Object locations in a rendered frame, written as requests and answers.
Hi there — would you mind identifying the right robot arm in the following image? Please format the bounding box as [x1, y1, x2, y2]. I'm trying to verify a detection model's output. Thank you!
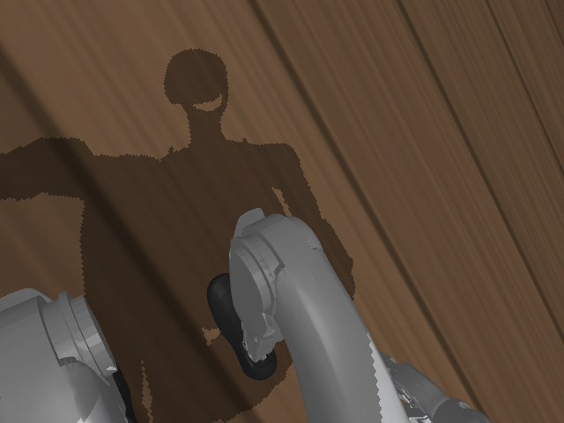
[432, 398, 491, 423]

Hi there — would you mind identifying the right robot hand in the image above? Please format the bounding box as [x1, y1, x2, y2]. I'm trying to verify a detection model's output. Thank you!
[379, 352, 451, 423]

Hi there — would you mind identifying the right robot foot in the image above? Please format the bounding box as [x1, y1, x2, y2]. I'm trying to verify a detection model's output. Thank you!
[207, 273, 277, 381]

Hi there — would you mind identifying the left robot foot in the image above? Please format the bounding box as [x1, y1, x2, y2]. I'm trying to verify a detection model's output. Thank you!
[112, 361, 138, 423]

